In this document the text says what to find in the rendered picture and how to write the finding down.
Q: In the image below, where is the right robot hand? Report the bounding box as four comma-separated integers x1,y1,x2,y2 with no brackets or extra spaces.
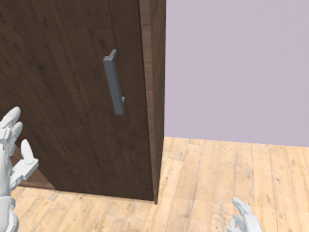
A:
227,197,264,232

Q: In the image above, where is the robot left forearm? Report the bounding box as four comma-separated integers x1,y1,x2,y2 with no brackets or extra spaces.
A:
0,196,19,232

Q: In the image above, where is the handle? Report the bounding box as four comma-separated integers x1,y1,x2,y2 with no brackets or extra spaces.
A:
102,49,126,115

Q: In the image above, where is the left robot hand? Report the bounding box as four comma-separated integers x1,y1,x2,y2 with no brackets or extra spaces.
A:
0,107,39,197

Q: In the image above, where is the wardrobe door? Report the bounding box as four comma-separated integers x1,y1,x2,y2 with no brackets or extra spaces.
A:
10,145,50,184
0,0,154,201

